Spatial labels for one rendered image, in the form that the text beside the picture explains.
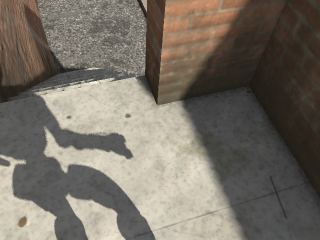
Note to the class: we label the stairs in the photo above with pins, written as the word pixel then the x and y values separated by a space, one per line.
pixel 72 80

